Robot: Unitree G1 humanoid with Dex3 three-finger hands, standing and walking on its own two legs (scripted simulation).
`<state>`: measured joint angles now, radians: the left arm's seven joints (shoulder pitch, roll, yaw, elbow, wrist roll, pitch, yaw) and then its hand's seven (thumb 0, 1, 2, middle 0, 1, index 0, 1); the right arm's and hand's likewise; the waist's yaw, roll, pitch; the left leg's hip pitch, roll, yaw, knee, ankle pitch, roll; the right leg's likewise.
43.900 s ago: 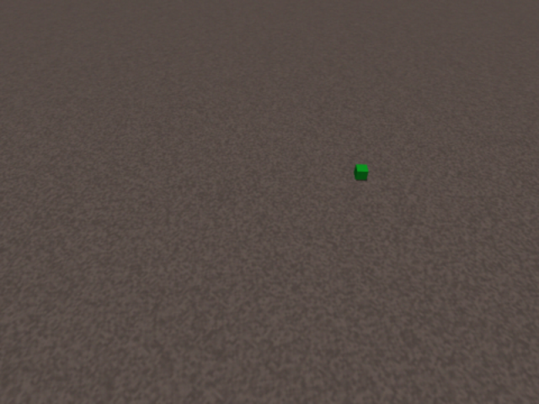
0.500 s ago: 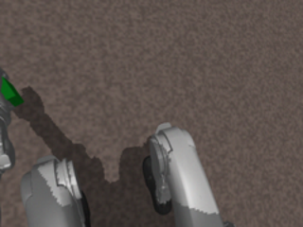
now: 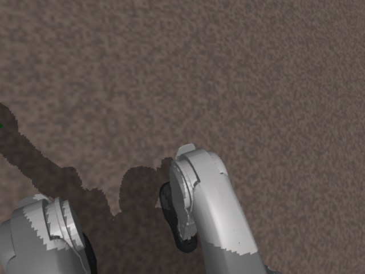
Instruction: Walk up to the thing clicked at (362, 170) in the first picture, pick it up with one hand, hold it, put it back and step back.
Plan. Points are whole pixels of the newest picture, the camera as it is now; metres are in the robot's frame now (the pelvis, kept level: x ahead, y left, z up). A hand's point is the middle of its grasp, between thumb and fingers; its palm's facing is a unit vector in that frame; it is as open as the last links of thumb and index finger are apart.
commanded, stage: rest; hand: left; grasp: from above
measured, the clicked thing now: out of the picture +0.49 +0.29 -0.25
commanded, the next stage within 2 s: open in 1.00 s
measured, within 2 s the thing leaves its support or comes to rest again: rests again in 0.72 s
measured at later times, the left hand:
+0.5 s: hand out of the picture +0.48 +0.28 -0.24, palm faces -0.37 -0.24 -0.90, open 8.8 cm
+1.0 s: hand out of the picture +0.49 +0.27 -0.24, palm faces -0.37 -0.23 -0.90, open 8.8 cm
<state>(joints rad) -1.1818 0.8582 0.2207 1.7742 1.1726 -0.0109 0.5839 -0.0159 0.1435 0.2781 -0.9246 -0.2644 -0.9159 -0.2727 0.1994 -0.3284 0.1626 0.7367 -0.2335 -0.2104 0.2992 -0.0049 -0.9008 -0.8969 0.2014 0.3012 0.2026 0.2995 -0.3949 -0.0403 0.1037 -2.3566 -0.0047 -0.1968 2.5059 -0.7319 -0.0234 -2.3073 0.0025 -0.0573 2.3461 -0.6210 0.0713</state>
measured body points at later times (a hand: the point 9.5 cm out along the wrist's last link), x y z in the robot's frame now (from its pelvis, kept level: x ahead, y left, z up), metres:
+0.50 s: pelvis +0.00 +0.01 +0.00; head +0.29 +0.09 +0.33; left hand +0.50 +0.29 -0.18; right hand -0.02 -0.24 -0.05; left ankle +0.06 +0.13 -0.28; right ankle +0.12 -0.14 -0.28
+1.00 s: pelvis -0.01 +0.01 +0.00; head +0.29 +0.09 +0.33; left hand +0.50 +0.28 -0.19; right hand -0.02 -0.24 -0.04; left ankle +0.06 +0.13 -0.28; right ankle +0.12 -0.14 -0.28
